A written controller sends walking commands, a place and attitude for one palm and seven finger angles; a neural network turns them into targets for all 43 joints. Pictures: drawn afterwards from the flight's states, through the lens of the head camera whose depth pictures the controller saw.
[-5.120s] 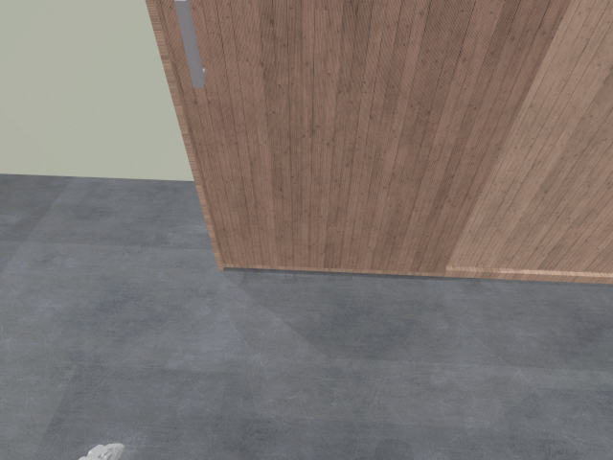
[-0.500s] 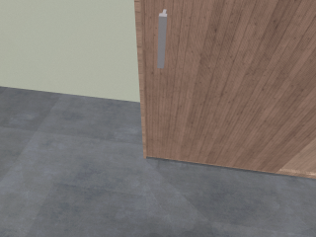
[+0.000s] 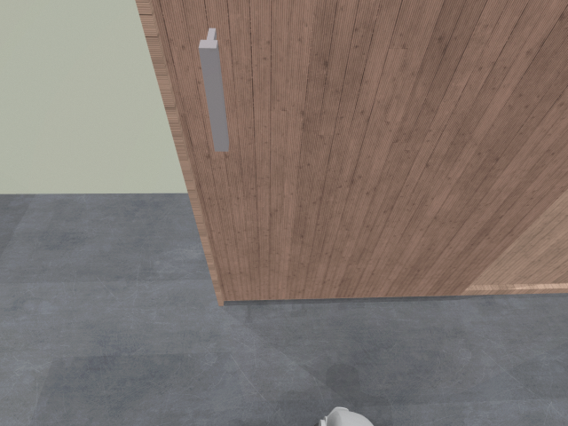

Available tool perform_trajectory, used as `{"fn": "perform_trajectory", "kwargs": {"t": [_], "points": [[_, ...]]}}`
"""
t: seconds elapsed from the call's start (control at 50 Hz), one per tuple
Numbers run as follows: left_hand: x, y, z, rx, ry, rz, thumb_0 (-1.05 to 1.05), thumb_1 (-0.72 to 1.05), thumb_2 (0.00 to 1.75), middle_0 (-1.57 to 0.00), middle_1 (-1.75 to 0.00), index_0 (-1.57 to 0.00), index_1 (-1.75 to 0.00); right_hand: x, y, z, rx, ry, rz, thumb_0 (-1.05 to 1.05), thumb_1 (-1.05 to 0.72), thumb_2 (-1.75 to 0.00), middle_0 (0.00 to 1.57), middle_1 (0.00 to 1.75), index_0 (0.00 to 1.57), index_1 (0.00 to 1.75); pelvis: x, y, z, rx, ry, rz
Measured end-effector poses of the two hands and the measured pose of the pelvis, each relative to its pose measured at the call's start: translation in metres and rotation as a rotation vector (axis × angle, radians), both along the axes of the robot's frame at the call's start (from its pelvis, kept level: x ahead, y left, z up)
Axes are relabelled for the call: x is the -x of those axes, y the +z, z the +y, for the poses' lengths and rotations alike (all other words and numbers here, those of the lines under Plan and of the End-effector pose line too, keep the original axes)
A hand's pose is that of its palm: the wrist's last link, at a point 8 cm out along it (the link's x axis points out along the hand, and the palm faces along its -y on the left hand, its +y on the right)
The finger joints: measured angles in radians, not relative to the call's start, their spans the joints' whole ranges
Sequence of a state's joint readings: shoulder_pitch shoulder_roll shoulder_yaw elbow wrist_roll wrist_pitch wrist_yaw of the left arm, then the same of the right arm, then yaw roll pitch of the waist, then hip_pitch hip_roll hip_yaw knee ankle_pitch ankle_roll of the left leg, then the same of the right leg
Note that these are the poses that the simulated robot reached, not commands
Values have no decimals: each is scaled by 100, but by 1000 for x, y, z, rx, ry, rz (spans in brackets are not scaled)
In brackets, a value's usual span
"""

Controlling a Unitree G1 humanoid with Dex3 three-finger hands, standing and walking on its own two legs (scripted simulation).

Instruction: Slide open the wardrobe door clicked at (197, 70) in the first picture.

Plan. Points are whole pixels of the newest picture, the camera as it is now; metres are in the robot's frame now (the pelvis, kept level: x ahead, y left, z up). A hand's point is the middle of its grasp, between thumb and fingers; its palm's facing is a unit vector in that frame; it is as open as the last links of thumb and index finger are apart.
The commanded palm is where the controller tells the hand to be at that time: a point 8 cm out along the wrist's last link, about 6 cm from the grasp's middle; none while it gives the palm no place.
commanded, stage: take the last steps up to it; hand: left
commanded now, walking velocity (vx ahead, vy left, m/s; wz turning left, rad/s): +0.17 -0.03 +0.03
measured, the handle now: (217, 93) +0.58 +0.11 +0.15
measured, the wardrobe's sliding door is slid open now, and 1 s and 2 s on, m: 0.00 0.00 0.00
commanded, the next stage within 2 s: come to a stop and stand still in 0.06 s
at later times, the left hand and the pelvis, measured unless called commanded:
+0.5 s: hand out of the picture +0.13 +0.16 -0.19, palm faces +0.12 -0.97 -0.21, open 7.3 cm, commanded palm none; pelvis +0.11 -0.02 -0.01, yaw +3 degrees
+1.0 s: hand out of the picture +0.06 +0.11 -0.16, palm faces +0.07 -0.97 -0.24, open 7.4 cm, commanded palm none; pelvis +0.06 -0.07 +0.01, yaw +0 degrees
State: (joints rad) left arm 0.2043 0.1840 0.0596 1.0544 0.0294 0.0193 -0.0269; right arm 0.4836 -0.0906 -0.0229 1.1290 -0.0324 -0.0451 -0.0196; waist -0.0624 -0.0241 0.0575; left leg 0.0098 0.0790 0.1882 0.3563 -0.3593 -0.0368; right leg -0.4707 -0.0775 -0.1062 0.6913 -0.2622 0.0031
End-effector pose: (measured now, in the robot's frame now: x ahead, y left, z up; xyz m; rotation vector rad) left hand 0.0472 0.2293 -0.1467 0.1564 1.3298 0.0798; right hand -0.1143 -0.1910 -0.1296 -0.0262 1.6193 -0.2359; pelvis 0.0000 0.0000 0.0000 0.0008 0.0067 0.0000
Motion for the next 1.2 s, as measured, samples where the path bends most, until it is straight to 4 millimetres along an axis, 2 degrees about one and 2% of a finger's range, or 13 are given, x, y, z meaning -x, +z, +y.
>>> {"fn": "perform_trajectory", "kwargs": {"t": [0.1,0.2,0.3,0.36,0.44,0.52,0.6,0.7,0.8,0.9,1.04,1.12,1.2], "points": [[-69,-4,-33,-18,-9,-133,0,91,90,-20,-30,-19,-30,-23,-21,-23,-47,-12,76,1,-90,-90,20,30,20,30,-36,-17,-27,1,15,-12],[-92,13,-42,-47,85,-194,-2,94,90,-21,-30,-20,-30,-108,-21,-56,-22,74,-40,1,-91,-90,20,30,20,30,-64,-4,-40,3,53,-18],[-97,20,-40,-83,88,-150,-3,95,90,-21,-30,-20,-30,-209,-19,-71,13,136,-236,1,-91,-90,19,30,20,30,-85,2,-44,2,49,-8],[-93,16,-37,-83,101,-109,-2,94,90,-20,-30,-20,-30,-251,-18,-78,44,164,-302,1,-94,-90,20,30,20,30,-95,1,-40,5,42,-14],[-83,5,-31,-68,133,-54,-1,93,90,-20,-30,-20,-30,-294,-14,-76,68,203,-363,1,-94,-90,19,30,20,30,-103,-4,-32,8,44,-27],[-71,-11,-19,-46,160,2,-1,91,90,-20,-30,-20,-30,-319,-10,-64,93,237,-402,1,-93,-90,19,30,20,30,-108,-11,-21,11,50,-35],[-61,-11,-11,-50,160,40,0,91,90,-20,-30,-20,-30,-320,-3,-52,91,254,-418,0,-92,-90,20,30,20,30,-103,-7,-17,9,34,-33],[-53,-3,-6,-70,140,41,0,91,90,-20,-30,-20,-30,-304,-2,-47,70,235,-416,0,-91,-90,20,30,20,30,-88,-3,-22,13,26,-21],[-45,4,-16,-91,109,22,0,91,90,-20,-30,-19,-30,-277,-8,-63,52,195,-417,0,-92,-90,20,30,20,30,-72,-3,-34,5,18,-20],[-30,9,-43,-108,90,-20,0,91,90,-20,-30,-19,-30,-237,-25,-89,17,143,-370,0,-92,-90,20,30,20,30,-58,-8,-56,-17,20,-32],[-1,25,-78,-64,106,21,0,90,90,-20,-30,-20,-30,-189,-14,-116,13,125,-264,0,-92,-90,20,30,20,30,-58,11,-68,-47,7,-18],[9,25,-82,-50,128,39,0,91,90,-21,-30,-20,-30,-171,-12,-121,25,149,-193,0,-92,-90,20,30,20,30,-56,12,-66,-42,30,-8],[23,21,-74,-46,166,68,0,91,90,-21,-30,-20,-30,-172,-10,-114,38,187,-151,1,-91,-90,20,30,20,30,-55,10,-57,-34,45,-1]]}}
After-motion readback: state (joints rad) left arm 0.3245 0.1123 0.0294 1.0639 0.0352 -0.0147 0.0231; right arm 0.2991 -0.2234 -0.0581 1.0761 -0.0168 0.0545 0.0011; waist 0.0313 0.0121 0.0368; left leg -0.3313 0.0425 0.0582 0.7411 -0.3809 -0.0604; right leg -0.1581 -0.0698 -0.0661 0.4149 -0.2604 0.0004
